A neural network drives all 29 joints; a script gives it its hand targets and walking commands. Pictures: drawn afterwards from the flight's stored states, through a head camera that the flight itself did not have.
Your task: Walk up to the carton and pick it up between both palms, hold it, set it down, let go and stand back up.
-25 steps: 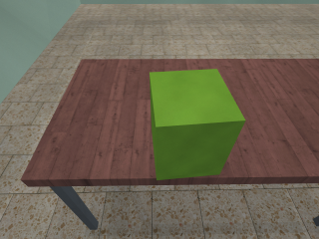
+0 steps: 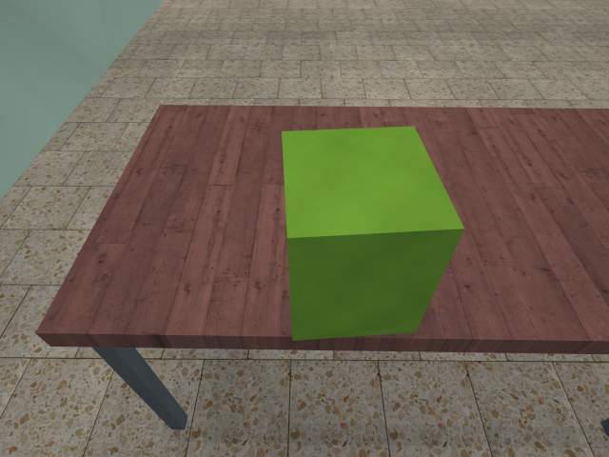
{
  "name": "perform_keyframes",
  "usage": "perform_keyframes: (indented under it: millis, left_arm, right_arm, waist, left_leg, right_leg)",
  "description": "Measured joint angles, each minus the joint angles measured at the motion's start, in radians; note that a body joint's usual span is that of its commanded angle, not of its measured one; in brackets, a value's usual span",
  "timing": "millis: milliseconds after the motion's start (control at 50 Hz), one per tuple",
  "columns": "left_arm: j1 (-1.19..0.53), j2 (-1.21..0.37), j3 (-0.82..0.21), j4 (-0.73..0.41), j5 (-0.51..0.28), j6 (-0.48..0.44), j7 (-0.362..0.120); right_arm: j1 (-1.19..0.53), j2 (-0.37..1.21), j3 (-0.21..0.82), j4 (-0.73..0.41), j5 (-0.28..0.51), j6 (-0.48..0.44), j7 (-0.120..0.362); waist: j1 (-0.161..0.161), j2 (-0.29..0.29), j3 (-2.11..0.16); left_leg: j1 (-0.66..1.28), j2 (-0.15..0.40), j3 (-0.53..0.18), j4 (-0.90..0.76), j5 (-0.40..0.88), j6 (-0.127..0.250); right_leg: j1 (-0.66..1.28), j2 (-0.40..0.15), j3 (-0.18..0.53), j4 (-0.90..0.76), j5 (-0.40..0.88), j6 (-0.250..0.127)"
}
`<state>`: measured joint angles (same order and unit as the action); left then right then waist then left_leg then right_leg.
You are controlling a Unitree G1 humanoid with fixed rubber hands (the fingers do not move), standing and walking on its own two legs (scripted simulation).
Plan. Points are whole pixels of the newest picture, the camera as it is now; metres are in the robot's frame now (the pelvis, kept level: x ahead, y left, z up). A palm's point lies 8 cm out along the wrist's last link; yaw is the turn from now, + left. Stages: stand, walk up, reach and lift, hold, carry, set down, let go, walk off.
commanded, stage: walk up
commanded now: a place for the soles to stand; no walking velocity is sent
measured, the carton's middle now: (351, 236) +0.43 -0.06 +0.04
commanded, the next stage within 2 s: reach and lift in 0.28 s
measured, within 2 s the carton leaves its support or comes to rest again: neither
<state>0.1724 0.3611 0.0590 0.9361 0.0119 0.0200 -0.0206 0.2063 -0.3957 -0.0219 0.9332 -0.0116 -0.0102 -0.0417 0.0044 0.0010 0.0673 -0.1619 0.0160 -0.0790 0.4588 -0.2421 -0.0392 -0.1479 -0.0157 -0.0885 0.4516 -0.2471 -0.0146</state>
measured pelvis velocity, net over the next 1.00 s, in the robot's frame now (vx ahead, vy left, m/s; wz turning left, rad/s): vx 0.00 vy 0.00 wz -0.07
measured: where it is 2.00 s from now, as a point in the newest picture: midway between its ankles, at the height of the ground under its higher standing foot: outside the picture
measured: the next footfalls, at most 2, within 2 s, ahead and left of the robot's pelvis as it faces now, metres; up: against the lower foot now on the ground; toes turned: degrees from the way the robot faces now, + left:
none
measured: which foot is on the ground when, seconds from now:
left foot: down 0.00-1.00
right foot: down 0.00-1.00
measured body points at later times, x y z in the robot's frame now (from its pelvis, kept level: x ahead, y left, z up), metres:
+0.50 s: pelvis -0.01 +0.00 -0.02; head +0.03 +0.01 +0.43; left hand +0.19 +0.29 -0.11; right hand +0.15 -0.31 -0.10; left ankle +0.01 +0.15 -0.74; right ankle +0.00 -0.11 -0.74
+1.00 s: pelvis +0.00 +0.00 +0.01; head +0.00 +0.01 +0.45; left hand +0.17 +0.24 -0.07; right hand +0.15 -0.28 -0.05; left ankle +0.01 +0.15 -0.74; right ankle +0.00 -0.11 -0.74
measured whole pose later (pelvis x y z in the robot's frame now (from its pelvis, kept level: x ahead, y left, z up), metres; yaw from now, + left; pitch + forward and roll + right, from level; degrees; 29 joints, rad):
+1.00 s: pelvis +0.00 +0.00 +0.01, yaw -4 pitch -5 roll +0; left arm 0.26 0.18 0.07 0.29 0.03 0.35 0.07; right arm 0.22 -0.31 -0.10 0.58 -0.02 -0.08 0.13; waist 0.02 -0.03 0.08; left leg -0.07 0.06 0.04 0.37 -0.21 -0.04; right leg -0.09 0.01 -0.02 0.38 -0.20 -0.01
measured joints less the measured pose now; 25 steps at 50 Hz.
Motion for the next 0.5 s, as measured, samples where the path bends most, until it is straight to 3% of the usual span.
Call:
perform_keyframes:
  millis: [300, 400, 500]
  left_arm:
    - [0.004, 0.018, 0.003, -0.024, -0.003, 0.005, -0.005]
    - [-0.081, 0.026, 0.009, -0.246, 0.019, 0.312, 0.045]
    - [-0.140, -0.004, 0.026, -0.422, 0.058, 0.419, 0.032]
  right_arm:
    - [0.021, -0.008, 0.002, -0.019, 0.001, -0.001, 0.003]
    - [-0.139, 0.029, -0.129, 0.041, -0.093, -0.106, 0.089]
    - [-0.214, 0.062, -0.083, -0.007, -0.038, -0.143, 0.102]
  waist:
    - [-0.004, -0.014, -0.001]
    - [-0.008, -0.009, 0.080]
    - [-0.017, -0.034, 0.103]
  left_leg:
    - [-0.007, -0.003, -0.003, 0.007, -0.003, -0.001]
    - [-0.099, 0.040, 0.045, 0.165, -0.072, -0.012]
    - [-0.098, 0.053, 0.063, 0.213, -0.090, -0.015]
  right_leg:
    - [-0.005, -0.005, -0.005, 0.011, -0.008, 0.002]
    - [-0.093, 0.012, 0.004, 0.147, -0.049, -0.005]
    - [-0.098, 0.019, 0.018, 0.191, -0.044, -0.009]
